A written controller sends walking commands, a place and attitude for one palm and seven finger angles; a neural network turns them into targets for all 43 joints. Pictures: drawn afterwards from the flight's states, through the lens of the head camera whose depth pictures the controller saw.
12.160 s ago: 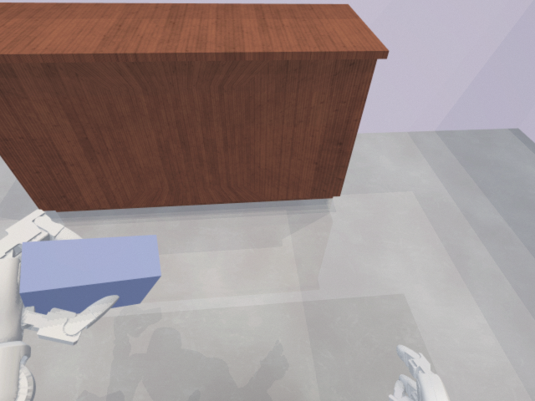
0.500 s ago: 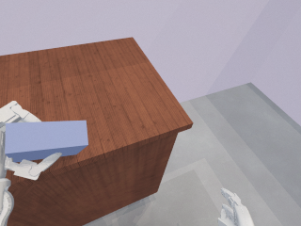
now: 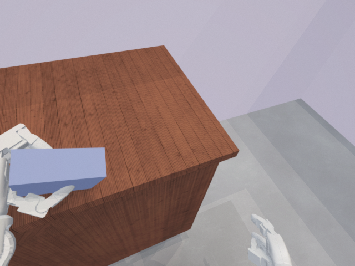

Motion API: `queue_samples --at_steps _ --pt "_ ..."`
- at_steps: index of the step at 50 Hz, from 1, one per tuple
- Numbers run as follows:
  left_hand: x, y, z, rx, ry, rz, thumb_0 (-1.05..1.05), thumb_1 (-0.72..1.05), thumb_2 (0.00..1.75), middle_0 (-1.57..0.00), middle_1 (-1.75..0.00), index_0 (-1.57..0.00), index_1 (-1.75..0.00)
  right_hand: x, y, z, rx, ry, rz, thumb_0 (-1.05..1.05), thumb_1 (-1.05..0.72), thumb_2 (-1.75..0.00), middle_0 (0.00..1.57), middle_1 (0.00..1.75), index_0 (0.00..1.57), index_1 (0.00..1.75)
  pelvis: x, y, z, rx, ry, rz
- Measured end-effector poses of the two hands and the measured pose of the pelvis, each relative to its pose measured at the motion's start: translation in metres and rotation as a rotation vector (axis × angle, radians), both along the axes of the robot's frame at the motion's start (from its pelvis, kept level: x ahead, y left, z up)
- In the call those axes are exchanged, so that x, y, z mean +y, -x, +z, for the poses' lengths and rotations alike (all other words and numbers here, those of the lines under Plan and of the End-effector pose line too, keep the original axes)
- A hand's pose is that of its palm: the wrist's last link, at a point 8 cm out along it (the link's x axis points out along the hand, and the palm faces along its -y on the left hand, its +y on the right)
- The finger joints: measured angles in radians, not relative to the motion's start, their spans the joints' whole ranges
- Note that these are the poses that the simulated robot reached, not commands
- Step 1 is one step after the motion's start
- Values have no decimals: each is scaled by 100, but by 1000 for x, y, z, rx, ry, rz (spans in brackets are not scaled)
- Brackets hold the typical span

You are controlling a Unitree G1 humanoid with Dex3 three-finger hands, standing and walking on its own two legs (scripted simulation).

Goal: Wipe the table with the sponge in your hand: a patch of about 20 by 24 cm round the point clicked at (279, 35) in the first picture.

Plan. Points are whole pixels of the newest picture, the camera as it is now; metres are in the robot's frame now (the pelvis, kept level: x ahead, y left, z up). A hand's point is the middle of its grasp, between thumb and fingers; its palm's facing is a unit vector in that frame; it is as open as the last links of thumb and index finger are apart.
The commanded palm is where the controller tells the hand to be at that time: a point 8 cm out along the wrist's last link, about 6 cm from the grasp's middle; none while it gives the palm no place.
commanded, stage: look again from close up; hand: left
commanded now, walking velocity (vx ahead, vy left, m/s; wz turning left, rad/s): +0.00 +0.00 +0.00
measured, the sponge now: (72, 172) +0.24 +0.22 +0.13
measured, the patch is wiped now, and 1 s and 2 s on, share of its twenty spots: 0.00 0.00 0.00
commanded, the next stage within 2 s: turn the palm down, sponge in hand in 0.34 s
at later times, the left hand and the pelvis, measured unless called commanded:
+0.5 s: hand (34, 161) +0.23 +0.26 +0.17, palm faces +0.39 -0.78 -0.49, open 9.2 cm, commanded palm +0.15 +0.28 +0.18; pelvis -0.01 -0.01 +0.00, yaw +3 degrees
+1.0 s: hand (39, 180) +0.20 +0.24 +0.18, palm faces +0.41 -0.57 -0.71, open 9.2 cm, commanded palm +0.15 +0.25 +0.22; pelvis -0.02 -0.07 -0.01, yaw +3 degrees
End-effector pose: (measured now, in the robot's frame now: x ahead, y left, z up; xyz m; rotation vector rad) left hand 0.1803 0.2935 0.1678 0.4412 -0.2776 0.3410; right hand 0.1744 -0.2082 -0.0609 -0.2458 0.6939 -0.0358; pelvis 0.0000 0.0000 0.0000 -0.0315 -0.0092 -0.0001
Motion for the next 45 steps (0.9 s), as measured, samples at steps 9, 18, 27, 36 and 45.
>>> queue_samples --at_steps 9,18,27,36,45 --pt "-2 5 -5 15 19 4 -1 -44 105 -82 -141 -83 -141 -8 10 1 6 20 -20 1 -90 -90 21 30 20 30 0 4 1 -10 1 4" --pt "-4 8 1 3 -4 2 -1 -44 105 -82 -141 -83 -141 -17 17 0 6 25 -45 1 -90 -90 21 30 20 30 -1 6 1 -14 0 3" --pt "16 -18 33 -22 -122 44 -1 -44 105 -83 -141 -83 -141 -13 19 -13 52 42 85 1 -90 -90 20 30 20 30 -12 12 -3 -14 -22 43" --pt "-47 -2 25 193 -200 -30 -1 -43 105 -82 -142 -82 -142 -28 1 -12 -19 -41 63 2 -90 -90 21 30 20 30 -28 16 -4 -11 -37 -2" --pt "-29 34 49 151 -284 242 -1 -44 105 -83 -141 -83 -141 -63 -9 -20 3 8 69 1 -90 -90 21 30 20 30 -62 23 -6 -27 -35 49"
